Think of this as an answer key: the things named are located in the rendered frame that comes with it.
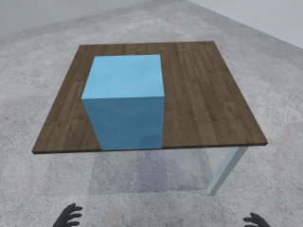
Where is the right robot hand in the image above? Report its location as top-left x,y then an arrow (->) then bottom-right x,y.
243,213 -> 270,227

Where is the carton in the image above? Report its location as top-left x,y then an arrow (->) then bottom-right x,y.
81,54 -> 165,150

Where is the table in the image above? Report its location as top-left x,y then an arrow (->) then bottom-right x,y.
31,41 -> 268,197

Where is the left robot hand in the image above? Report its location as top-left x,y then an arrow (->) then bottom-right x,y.
52,203 -> 82,227

